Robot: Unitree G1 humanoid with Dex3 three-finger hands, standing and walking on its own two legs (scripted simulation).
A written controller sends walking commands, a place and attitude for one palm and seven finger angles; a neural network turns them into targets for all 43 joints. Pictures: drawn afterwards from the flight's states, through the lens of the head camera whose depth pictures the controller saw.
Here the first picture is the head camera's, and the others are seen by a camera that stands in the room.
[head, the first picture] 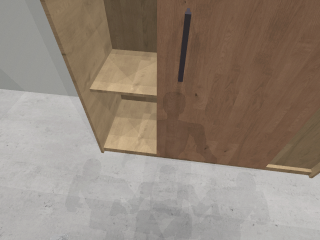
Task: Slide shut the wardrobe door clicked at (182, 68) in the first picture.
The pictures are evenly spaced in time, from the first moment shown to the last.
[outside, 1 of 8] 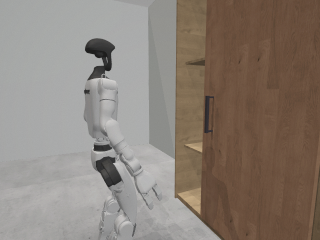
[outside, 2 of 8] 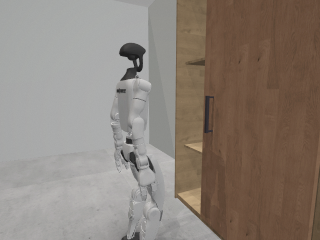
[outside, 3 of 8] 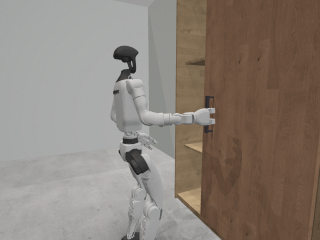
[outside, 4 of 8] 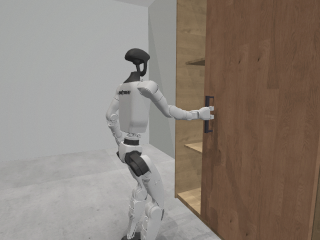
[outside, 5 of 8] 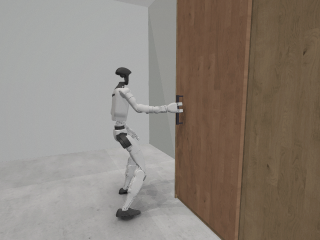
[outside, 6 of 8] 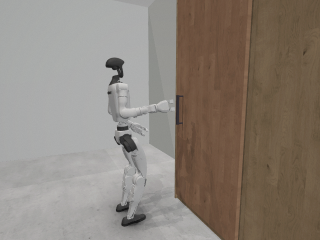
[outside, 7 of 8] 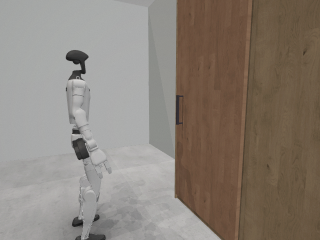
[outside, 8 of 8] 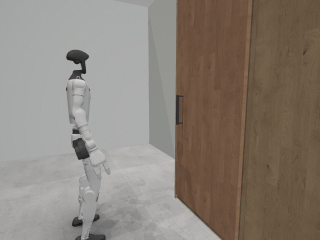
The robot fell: no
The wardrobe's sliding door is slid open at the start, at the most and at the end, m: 0.39 0.39 0.00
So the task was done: yes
